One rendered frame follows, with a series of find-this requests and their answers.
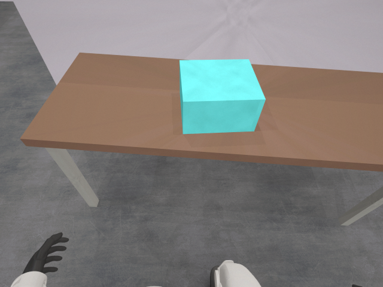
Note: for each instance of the robot right shin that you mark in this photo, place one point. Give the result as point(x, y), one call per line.
point(226, 261)

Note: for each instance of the table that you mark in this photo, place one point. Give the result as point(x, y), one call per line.
point(130, 104)

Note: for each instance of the carton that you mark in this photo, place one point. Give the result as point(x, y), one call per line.
point(219, 96)

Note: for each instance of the left robot forearm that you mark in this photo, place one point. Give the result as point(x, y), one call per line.
point(31, 279)

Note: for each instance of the robot right thigh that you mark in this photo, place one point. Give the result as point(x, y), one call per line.
point(234, 275)

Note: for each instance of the left robot hand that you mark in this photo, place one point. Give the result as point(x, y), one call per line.
point(40, 257)

